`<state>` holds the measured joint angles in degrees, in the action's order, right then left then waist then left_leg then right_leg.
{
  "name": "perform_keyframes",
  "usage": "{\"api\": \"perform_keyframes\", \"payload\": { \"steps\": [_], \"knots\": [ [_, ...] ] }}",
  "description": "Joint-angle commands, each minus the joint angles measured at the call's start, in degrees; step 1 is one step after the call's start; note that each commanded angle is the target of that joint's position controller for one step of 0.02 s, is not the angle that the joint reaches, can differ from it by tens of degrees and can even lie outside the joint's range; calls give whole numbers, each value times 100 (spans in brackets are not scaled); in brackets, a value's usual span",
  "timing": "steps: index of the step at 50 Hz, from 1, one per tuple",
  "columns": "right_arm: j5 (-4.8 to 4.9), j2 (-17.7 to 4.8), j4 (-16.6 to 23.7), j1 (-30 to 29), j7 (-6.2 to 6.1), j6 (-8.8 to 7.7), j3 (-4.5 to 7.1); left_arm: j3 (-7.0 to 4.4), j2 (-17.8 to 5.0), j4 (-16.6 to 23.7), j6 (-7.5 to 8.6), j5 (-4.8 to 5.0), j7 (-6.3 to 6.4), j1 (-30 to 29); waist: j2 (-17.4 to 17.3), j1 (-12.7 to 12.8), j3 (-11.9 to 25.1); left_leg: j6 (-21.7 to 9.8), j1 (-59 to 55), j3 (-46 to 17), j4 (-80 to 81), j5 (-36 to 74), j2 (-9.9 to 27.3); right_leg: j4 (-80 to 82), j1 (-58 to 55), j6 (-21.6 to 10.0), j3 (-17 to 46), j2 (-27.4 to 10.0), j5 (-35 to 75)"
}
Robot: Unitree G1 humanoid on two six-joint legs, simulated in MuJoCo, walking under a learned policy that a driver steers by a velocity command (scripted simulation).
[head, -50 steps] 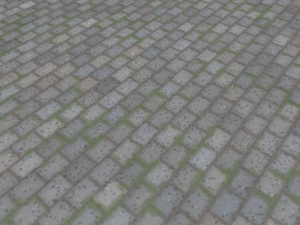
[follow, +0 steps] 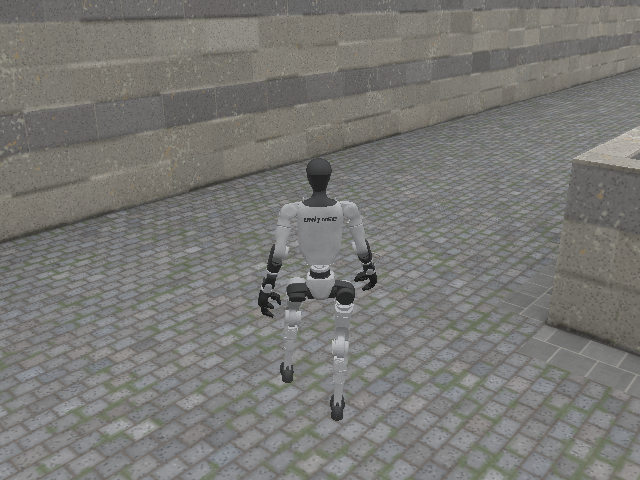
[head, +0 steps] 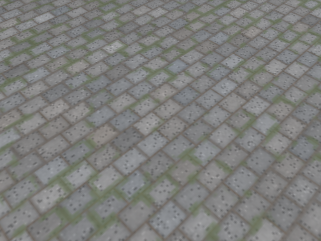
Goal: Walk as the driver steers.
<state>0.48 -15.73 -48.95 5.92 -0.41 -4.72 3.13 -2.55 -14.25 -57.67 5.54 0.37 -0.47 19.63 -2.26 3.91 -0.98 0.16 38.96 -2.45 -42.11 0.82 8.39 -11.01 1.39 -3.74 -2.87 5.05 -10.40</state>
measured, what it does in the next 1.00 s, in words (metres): walks ahead: left foot, then right foot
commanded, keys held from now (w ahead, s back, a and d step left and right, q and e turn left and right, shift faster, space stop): w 1.00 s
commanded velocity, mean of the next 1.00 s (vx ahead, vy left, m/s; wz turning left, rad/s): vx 0.50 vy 0.00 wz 0.00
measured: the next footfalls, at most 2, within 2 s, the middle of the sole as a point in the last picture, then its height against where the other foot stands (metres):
left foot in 0.18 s outside the picture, level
right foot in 0.74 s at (197, 216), level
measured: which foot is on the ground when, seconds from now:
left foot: up 0.00-0.16, down 0.18-0.76, up 0.78-1.00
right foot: down 0.00-0.20, up 0.22-0.72, down 0.74-1.00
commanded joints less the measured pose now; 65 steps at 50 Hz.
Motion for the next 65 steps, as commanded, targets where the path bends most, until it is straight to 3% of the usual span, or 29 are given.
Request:
{"api": "perform_keyframes", "payload": {
  "steps": [1,6,8,9,10,11,12,13,15,17,20,26,31,34,36,37,38,39,40,41,42,44,46,53,58,61,63,64,65],
  "knots": [
    [36,-164,416,-566,83,-70,-32,-170,-968,226,50,68,63,23,409,3,-385,24,-475,245,748,593,-233,562,605,-824,679,-1513,926],
    [73,-423,676,-792,240,-125,9,-231,-1080,66,-132,92,96,239,525,-145,-298,-291,-496,180,1273,-262,-384,-137,-532,-632,807,-2000,1689],
    [67,-730,420,223,233,-138,178,-226,-1094,129,-210,61,97,13,611,-744,330,-532,-1951,482,1435,-483,-724,-1373,-473,-432,543,-1741,3347],
    [43,-1058,128,1286,186,-127,322,-141,-906,213,-227,-10,101,39,430,-1144,1092,-773,-3546,206,1260,-398,-455,-2732,237,-256,311,-1418,3043],
    [-77,-1661,-36,2027,166,-91,471,66,-235,302,-134,-41,41,731,-847,-993,2040,-1652,-5942,-2255,1444,-1221,1034,-5059,2567,171,-21,-551,903],
    [-33,-1296,-73,2147,195,-74,362,91,-268,213,10,13,12,699,-1237,-1043,2390,-1921,-6315,-4000,2428,-1846,1458,-6061,3532,191,734,-146,-2196],
    [-9,-947,-13,1699,194,-92,234,-72,-881,343,113,188,-20,184,-836,-998,1555,-1607,-5678,-3343,2538,-2087,1275,-6524,4069,57,993,-516,-2015],
    [-22,-774,126,1171,183,-102,176,-83,-940,460,160,245,-9,-227,-478,-845,937,-1433,-4821,-2534,2647,-1696,1076,-6381,4096,-12,816,-841,-1479],
    [-99,-477,193,611,214,-146,86,-135,-821,457,88,106,56,-400,-199,-490,331,-1245,-3495,-1481,3029,-758,636,-5652,3539,27,730,-1265,-706],
    [-99,-437,123,608,241,-178,79,-110,-542,387,-59,65,65,-221,-227,-318,261,-1273,-3043,-1065,3315,-386,454,-5360,3138,108,680,-1335,-439],
    [-79,-639,-41,892,174,-202,132,-120,-502,545,-151,11,92,-612,-96,-321,24,-1368,-3020,-692,3533,128,433,-4665,3581,264,633,-1391,127],
    [-15,-738,-294,1421,23,-113,139,-66,-346,917,-63,9,6,-1828,-95,-658,-244,-1133,-3215,-84,3686,11,182,-2626,3561,369,362,-1137,1708],
    [31,-780,-581,1869,-11,17,179,-26,-387,1207,7,67,-138,-2527,-80,-814,-449,-1110,-4149,-109,3373,244,542,-1927,3771,211,364,-1002,1418],
    [48,-875,-604,1764,-49,105,234,-88,-580,1231,58,80,-215,-2335,-205,-574,-253,-983,-4579,-134,2864,1240,712,-1730,3311,0,267,-841,786],
    [29,-843,-545,1567,-56,172,213,-292,-927,872,64,63,-182,-1123,-258,71,493,-773,-4347,152,1464,2824,372,-1587,1543,-252,-44,-477,735],
    [-40,-679,-429,1591,-62,176,123,-420,-1279,599,53,2,-130,-46,52,444,1286,-583,-3305,353,-41,1910,71,-1850,-226,-575,661,-1113,840],
    [-66,-11,-384,2267,15,55,-75,-556,-1770,439,-4,-25,-105,636,1394,235,2090,-110,-819,514,-2325,-937,-970,-1507,-2460,-1528,3307,-2520,-243],
    [10,-228,-436,2039,32,-95,-43,-395,-1309,444,-10,33,-112,568,1394,328,2210,-174,-55,-360,-3151,-3389,-1118,-716,-2529,-1526,4441,-2699,-709],
    [192,-672,-253,1520,60,-197,87,-306,-1060,510,8,57,-104,65,1171,243,1352,-293,444,-435,-3440,-3104,-769,-601,-1815,-1235,3628,-2525,-812],
    [225,-719,-164,1183,37,-234,92,-249,-882,644,16,33,-100,-450,791,62,819,-340,362,-239,-3209,-2543,-430,-457,-930,-1059,2870,-2320,-428],
    [143,-685,-144,995,-3,-218,128,-193,-693,689,30,-17,-121,-789,545,-102,411,-319,142,-143,-2834,-2138,-223,-240,-120,-974,2334,-2104,7],
    [71,-460,-202,1220,-34,-70,148,-137,-505,661,70,-89,-145,-995,758,-418,256,-272,-540,-171,-2372,-1732,9,104,708,-879,1734,-1803,397],
    [43,-298,-179,1215,-43,32,132,-171,-649,562,100,-65,-118,-864,704,-495,130,-165,-567,-89,-2045,-1517,67,333,998,-983,1398,-1750,760],
    [30,-162,209,-89,38,0,70,-215,-928,340,45,-15,77,-331,561,-162,-175,-6,-278,196,316,458,-121,562,668,-760,506,-1522,1177],
    [108,-202,523,-758,212,7,18,-248,-957,85,-46,7,104,95,480,42,-389,-254,-1,166,913,256,-282,346,-367,-646,192,-1938,1288],
    [86,-358,660,-668,329,0,64,-305,-1085,136,-152,25,144,-76,579,-161,-249,-518,-293,362,995,-493,-493,-291,-843,-459,-32,-2101,2646],
    [55,-664,454,360,337,31,258,-327,-1161,245,-248,20,188,-304,615,-754,417,-754,-1770,744,1118,-662,-947,-1780,-707,-236,-380,-1890,4425],
    [65,-1030,217,1292,287,57,443,-274,-1059,356,-274,-35,231,-257,328,-1104,951,-968,-3246,330,1146,-534,-868,-3181,139,-30,-557,-1620,3960],
    [47,-1698,174,1876,230,81,619,-63,-482,605,-151,-150,158,226,-938,-935,1675,-1948,-5504,-2394,1396,-1247,534,-5490,2602,373,-599,-757,1394]
  ]
}}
